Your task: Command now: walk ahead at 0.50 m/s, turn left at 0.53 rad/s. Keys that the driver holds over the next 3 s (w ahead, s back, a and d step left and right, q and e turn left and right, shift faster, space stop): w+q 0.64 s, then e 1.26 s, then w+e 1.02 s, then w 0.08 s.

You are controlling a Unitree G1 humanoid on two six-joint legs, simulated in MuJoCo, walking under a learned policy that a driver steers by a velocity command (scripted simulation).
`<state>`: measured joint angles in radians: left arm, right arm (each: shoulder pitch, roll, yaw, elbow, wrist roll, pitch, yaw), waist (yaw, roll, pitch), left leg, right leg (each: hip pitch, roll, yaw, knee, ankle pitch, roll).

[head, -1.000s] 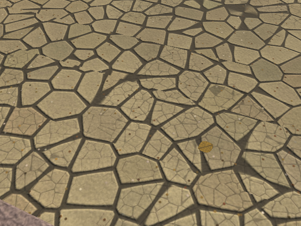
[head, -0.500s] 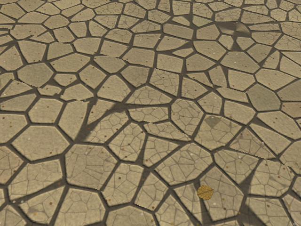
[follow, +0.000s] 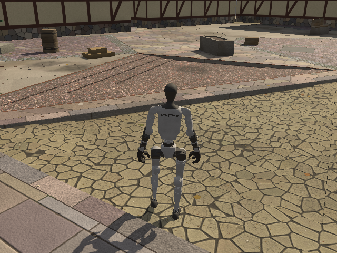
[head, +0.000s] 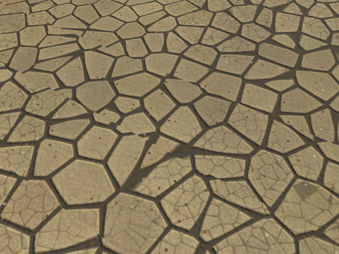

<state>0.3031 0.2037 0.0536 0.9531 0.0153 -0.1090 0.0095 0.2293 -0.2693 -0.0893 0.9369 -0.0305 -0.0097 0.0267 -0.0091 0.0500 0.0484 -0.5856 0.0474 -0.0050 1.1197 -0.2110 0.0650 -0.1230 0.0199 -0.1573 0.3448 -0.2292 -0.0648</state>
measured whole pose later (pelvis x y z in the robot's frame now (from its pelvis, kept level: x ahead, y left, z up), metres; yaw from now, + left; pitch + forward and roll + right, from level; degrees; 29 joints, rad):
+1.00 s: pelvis +0.49 +0.08 -0.04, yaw +20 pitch +0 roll +1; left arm 0.20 0.23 0.03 0.85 0.00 -0.04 -0.02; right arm 0.24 -0.26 -0.04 0.88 -0.03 -0.02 -0.02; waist -0.01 0.03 0.10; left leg -0.44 -0.06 -0.03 1.28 -0.46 0.01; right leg -0.33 0.09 0.01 0.42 -0.09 -0.09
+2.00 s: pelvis +0.52 +0.10 -0.03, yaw -15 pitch +1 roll +1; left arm 0.26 0.29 0.05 0.74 0.01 0.04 -0.01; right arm 0.21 -0.31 -0.06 0.75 -0.03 0.04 0.00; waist 0.00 0.04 0.05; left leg -0.50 0.02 -0.02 1.04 -0.37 -0.03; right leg -0.20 0.09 0.13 0.40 -0.21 -0.07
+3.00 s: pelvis +0.86 -0.13 -0.03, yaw -50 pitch +1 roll -1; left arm 0.36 0.29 0.06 0.85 0.01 -0.04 -0.01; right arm 0.11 -0.29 -0.03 0.71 -0.05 -0.03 0.04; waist 0.04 0.04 0.07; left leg -0.63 0.11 -0.02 0.78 -0.05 -0.02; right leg -0.06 0.16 0.09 0.29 -0.23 -0.13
